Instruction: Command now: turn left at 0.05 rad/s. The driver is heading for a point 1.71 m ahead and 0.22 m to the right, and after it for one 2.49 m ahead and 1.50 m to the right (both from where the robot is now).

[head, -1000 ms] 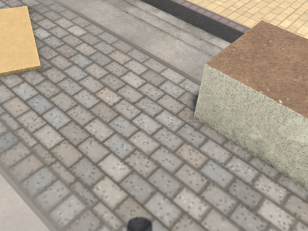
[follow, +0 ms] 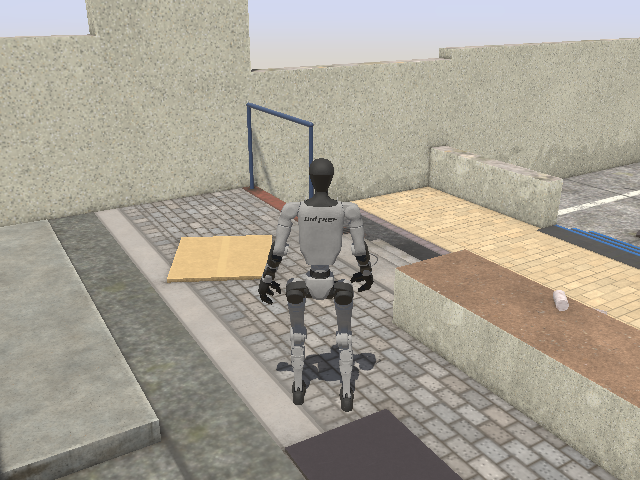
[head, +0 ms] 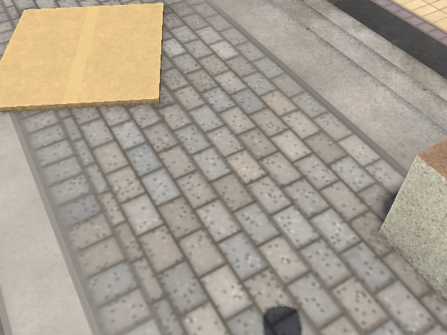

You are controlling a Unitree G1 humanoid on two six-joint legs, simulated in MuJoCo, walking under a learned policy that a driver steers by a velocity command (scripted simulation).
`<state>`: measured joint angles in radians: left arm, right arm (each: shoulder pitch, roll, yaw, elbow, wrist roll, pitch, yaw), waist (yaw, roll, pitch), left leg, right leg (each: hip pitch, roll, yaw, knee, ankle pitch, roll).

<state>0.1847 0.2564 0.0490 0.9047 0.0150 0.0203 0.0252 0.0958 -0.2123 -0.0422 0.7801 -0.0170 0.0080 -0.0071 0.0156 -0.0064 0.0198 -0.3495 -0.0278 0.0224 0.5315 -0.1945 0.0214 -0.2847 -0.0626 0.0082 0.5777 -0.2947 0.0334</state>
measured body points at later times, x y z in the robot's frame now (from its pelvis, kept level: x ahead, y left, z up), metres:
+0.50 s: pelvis +0.03 -0.02 +0.01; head +0.04 -0.03 +0.46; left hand +0.10 +0.23 -0.14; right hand +0.11 -0.28 -0.13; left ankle +0.05 +0.11 -0.73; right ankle +0.00 -0.14 -0.73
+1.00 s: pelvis +0.14 +0.03 +0.02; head +0.14 +0.04 +0.46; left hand +0.23 +0.30 -0.13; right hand +0.11 -0.22 -0.13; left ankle +0.09 +0.11 -0.73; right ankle +0.13 -0.12 -0.64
